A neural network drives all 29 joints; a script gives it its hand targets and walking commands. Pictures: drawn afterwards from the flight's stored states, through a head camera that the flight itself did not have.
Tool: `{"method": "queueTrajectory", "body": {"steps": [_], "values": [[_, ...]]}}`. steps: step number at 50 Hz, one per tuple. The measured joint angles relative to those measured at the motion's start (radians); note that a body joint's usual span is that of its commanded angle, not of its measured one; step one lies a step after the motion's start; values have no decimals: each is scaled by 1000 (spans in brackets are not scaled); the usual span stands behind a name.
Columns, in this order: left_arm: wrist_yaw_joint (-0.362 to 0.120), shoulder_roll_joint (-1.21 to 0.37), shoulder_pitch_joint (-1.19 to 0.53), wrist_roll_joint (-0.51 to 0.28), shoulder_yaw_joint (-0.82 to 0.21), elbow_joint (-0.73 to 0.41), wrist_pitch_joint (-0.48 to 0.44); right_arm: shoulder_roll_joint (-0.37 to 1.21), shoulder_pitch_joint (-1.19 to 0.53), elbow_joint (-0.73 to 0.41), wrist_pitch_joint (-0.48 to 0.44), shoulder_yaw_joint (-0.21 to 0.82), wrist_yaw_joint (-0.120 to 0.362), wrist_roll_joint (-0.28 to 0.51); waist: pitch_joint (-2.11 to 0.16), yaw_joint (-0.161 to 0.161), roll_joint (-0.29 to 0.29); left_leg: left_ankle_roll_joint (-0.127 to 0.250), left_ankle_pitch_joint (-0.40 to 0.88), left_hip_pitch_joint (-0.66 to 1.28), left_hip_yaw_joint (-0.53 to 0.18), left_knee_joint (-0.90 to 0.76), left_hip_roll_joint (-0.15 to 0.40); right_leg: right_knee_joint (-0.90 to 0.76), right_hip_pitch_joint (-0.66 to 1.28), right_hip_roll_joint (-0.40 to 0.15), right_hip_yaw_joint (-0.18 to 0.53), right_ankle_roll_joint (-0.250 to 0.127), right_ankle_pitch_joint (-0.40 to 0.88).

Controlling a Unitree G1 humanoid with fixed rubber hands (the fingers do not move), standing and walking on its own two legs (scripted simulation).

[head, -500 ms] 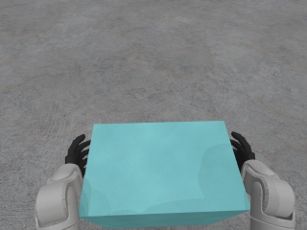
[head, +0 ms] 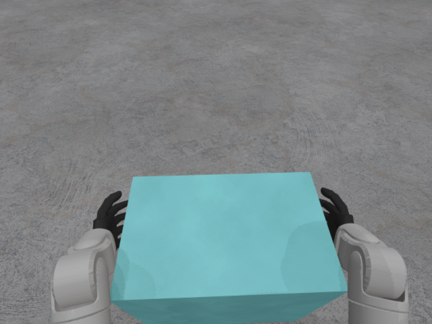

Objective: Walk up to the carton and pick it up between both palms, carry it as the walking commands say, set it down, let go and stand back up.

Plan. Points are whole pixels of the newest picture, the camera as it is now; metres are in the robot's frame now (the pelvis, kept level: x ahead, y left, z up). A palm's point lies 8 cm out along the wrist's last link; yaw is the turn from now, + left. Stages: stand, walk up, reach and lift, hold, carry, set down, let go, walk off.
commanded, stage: carry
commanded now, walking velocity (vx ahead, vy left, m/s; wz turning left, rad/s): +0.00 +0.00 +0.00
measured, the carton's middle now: (223, 256) +0.24 -0.01 +0.01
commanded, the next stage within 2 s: hold in 1.36 s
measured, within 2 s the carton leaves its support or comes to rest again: neither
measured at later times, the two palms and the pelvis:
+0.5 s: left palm (75, 248) +0.23 +0.23 +0.09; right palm (320, 240) +0.23 -0.16 +0.09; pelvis -0.02 +0.04 +0.00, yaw +0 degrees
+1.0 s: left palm (54, 253) +0.22 +0.26 +0.09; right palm (302, 245) +0.22 -0.13 +0.09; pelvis -0.03 +0.06 +0.00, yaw +0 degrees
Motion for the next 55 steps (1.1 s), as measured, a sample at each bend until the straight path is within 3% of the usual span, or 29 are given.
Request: {"method": "queueTrajectory", "body": {"steps": [36, 55], "values": [[-4, 22, -29, -8, 3, 34, 10, 19, -4, 11, 3, 1, -4, -24, -5, 15, -16, 82, 35, -20, 27, -16, -71, -7, -26, -71, 24, 69, 54], [-3, 21, -29, -7, -3, 33, 7, 17, 2, 6, 0, 0, -3, -24, -10, 18, -14, 108, 36, -36, 37, -10, -91, 0, -44, -92, 34, 91, 63]]}}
